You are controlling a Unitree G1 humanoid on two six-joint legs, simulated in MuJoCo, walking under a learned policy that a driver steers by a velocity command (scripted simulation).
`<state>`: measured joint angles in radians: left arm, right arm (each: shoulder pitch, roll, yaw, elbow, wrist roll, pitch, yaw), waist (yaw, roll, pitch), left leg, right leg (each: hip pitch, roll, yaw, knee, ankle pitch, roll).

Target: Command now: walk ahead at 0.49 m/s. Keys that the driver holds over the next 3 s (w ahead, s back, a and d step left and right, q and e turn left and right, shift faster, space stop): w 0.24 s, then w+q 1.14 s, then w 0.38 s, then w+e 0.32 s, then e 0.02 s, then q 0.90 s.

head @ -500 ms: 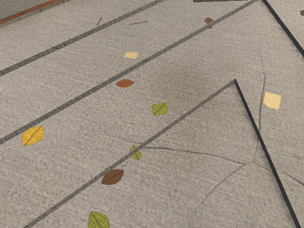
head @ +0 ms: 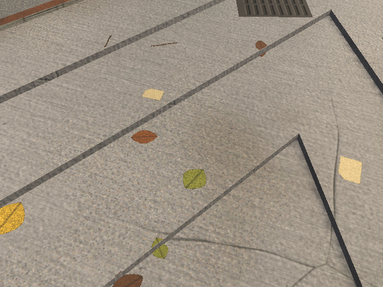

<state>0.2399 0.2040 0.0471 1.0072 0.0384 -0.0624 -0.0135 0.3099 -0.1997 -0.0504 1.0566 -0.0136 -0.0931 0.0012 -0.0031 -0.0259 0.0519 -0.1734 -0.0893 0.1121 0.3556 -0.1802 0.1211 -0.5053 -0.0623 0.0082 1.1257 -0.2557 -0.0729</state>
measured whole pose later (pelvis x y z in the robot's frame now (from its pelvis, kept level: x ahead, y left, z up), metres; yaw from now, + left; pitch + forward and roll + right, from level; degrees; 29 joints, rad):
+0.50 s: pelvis +0.28 -0.05 +0.00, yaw +6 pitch +0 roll -1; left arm 0.18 0.20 0.06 0.96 0.02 -0.09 0.00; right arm 0.34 -0.21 -0.06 1.01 -0.02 -0.06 0.00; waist -0.03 0.03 0.06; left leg -0.41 0.03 0.00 1.16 -0.31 0.09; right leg -0.24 0.03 -0.16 0.42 -0.18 -0.08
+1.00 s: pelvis +0.52 +0.04 +0.00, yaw +23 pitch +1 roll +3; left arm 0.30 0.22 0.04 0.93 0.01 -0.07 -0.01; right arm 0.13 -0.21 -0.07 0.86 -0.05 -0.01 -0.01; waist 0.01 -0.04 0.07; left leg -0.34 -0.13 0.09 0.53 -0.52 0.22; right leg -0.33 -0.11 -0.05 1.24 -0.37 0.01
